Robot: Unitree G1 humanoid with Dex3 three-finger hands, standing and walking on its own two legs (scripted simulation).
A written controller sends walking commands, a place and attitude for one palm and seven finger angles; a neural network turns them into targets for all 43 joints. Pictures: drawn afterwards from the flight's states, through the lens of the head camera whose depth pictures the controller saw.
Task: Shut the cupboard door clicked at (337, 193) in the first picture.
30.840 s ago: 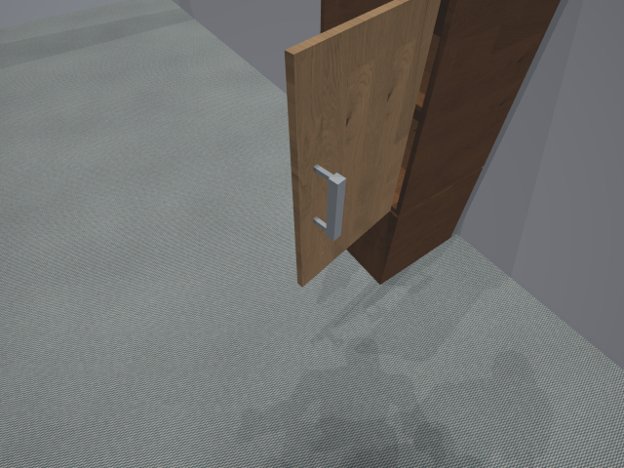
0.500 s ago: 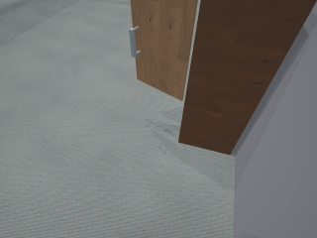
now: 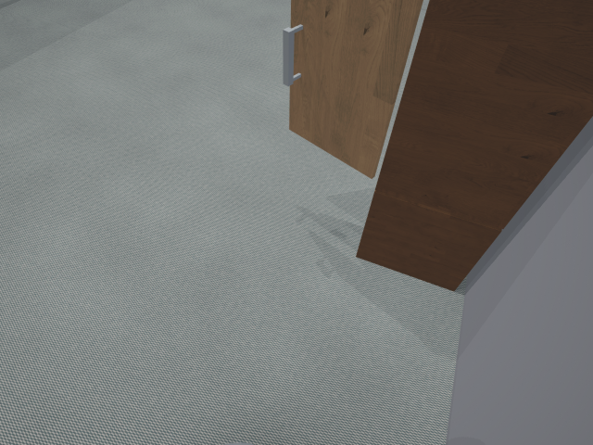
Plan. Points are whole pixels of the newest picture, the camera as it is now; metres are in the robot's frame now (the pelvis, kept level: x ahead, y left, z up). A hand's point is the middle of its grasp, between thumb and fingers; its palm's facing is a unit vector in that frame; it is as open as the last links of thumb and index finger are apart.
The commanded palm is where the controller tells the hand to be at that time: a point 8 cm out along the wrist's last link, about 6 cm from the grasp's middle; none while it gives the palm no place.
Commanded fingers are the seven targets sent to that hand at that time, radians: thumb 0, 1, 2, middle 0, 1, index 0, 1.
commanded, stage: walk to a spot facing it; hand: left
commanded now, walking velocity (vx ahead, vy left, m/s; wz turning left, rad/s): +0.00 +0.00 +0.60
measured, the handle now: (293, 55) +1.11 +0.05 -0.04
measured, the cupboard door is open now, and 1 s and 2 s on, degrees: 70 70 70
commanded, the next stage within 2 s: none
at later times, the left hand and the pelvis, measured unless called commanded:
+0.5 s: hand out of the picture +0.03 +0.22 -0.15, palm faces +0.30 -0.91 -0.28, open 7.3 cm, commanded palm none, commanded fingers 0.00 0.90 0.90 -0.20 -0.30 -0.20 -0.30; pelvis -0.02 -0.02 +0.01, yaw +17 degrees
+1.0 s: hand out of the picture -0.12 +0.17 -0.18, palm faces +0.65 -0.72 -0.22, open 7.4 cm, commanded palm none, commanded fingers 0.00 0.90 0.90 -0.20 -0.30 -0.20 -0.30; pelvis +0.04 +0.04 -0.01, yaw +38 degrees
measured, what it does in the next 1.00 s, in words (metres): steps on the spot, turning left: right foot, then left foot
